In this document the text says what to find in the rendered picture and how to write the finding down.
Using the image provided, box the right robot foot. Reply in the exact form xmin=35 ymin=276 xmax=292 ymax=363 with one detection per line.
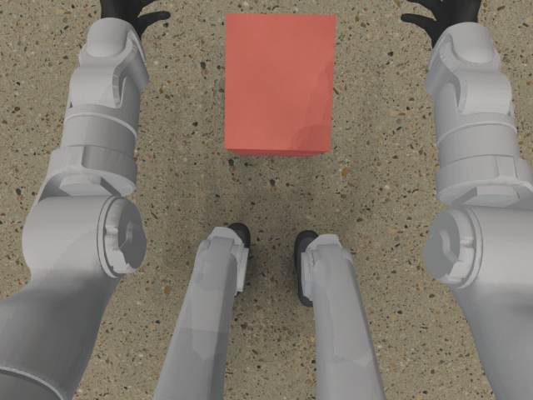
xmin=294 ymin=230 xmax=319 ymax=308

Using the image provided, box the right robot hand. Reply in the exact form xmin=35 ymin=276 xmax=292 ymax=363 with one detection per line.
xmin=401 ymin=0 xmax=481 ymax=49

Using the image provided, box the robot left thigh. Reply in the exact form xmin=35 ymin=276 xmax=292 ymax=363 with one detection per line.
xmin=152 ymin=236 xmax=249 ymax=400

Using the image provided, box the robot right forearm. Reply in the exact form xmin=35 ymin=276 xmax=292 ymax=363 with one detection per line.
xmin=424 ymin=22 xmax=533 ymax=210

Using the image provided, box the robot left upper arm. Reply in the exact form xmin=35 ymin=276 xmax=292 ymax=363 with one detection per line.
xmin=0 ymin=194 xmax=147 ymax=400

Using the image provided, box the robot right upper arm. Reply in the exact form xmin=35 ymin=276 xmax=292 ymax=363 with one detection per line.
xmin=423 ymin=204 xmax=533 ymax=400

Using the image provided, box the carton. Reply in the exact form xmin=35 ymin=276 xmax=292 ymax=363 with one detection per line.
xmin=224 ymin=13 xmax=336 ymax=157

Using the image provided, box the left robot hand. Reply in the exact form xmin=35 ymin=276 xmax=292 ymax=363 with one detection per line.
xmin=100 ymin=0 xmax=171 ymax=40

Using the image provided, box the robot left forearm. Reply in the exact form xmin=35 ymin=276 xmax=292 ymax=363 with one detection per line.
xmin=22 ymin=17 xmax=149 ymax=266

